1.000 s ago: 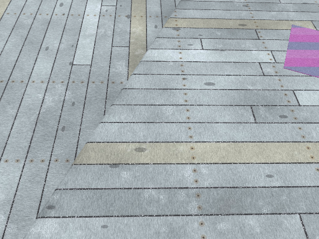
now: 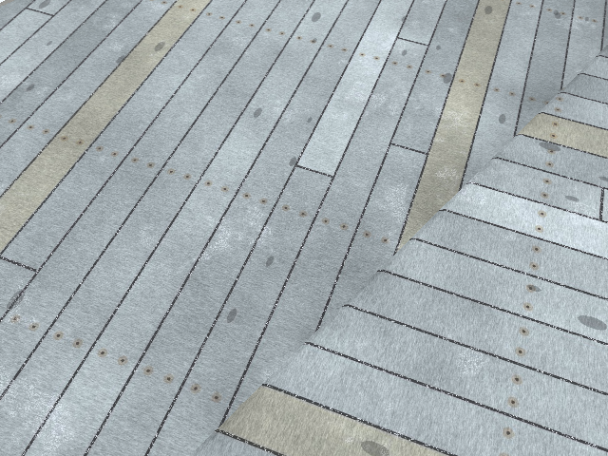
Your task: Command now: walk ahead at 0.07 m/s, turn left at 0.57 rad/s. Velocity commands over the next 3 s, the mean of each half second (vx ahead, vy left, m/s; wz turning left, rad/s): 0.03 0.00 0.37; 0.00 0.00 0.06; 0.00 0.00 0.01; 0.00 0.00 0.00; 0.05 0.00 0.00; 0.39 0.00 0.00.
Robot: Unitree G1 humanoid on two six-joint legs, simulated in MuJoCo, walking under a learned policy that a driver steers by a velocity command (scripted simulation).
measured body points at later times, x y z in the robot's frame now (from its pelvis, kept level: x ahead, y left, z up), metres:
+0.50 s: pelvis +0.05 -0.05 +0.00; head +0.08 -0.06 +0.45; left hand +0.11 +0.24 -0.10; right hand +0.24 -0.29 -0.11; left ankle +0.00 +0.09 -0.71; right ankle +0.08 -0.17 -0.74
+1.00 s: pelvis +0.04 -0.02 +0.00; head +0.05 -0.02 +0.45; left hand +0.05 +0.26 -0.14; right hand +0.19 -0.24 -0.12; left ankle +0.00 +0.09 -0.74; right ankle +0.08 -0.17 -0.74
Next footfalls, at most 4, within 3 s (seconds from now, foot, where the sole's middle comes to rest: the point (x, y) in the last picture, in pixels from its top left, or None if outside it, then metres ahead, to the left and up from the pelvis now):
0.22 right None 0.12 -0.16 -0.77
0.56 left None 0.04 0.09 -0.77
3.00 left None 0.41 0.13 -0.77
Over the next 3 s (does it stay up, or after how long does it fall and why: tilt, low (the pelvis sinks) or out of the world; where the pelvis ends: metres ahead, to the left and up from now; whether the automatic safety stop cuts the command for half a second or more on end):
stays up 0.27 0.01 -0.02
